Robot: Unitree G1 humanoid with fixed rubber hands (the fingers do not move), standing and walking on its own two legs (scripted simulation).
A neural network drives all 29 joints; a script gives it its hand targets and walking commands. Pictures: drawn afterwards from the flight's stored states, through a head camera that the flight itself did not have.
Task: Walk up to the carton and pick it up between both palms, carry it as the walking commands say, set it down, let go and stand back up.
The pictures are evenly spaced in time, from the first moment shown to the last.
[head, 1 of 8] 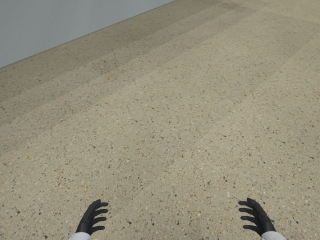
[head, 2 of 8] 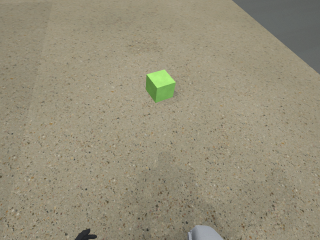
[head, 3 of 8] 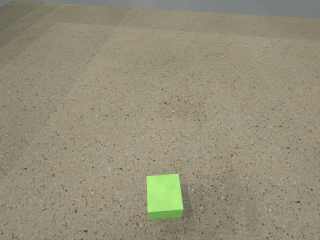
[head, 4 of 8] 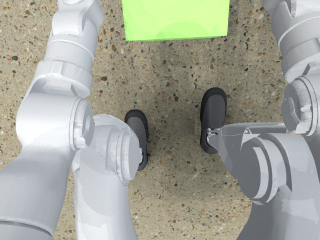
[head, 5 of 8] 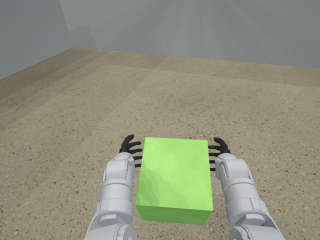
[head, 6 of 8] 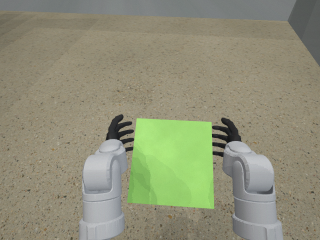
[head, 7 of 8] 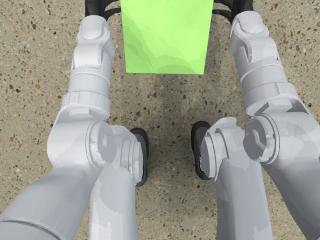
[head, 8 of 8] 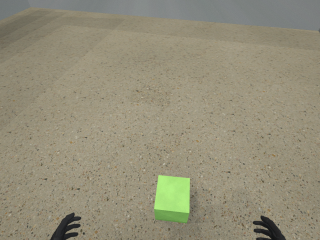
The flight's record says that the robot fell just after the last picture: no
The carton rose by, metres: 0.68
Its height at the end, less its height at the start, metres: +0.00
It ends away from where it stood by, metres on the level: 0.50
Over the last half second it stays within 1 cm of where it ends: yes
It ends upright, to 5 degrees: yes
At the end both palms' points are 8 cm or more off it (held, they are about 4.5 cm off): yes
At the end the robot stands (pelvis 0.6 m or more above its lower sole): yes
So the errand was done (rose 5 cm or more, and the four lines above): yes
